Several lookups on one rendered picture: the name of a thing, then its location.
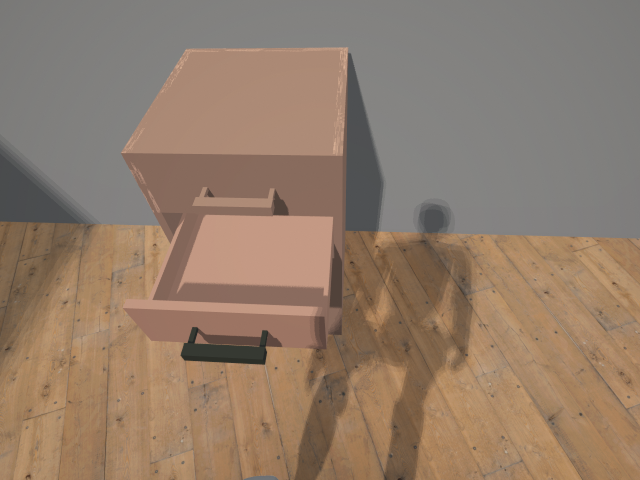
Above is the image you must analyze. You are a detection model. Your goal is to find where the drawer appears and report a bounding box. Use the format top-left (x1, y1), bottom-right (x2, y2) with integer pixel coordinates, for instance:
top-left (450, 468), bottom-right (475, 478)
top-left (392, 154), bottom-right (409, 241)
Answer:
top-left (123, 213), bottom-right (334, 349)

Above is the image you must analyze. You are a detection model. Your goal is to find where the handle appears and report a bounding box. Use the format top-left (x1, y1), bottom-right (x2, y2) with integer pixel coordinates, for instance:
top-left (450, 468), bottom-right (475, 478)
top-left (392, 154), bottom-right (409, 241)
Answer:
top-left (181, 327), bottom-right (268, 365)
top-left (192, 197), bottom-right (275, 216)

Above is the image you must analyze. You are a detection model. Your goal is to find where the cabinet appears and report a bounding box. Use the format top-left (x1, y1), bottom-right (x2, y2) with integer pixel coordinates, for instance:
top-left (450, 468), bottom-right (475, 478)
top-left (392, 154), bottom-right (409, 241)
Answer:
top-left (121, 48), bottom-right (348, 335)

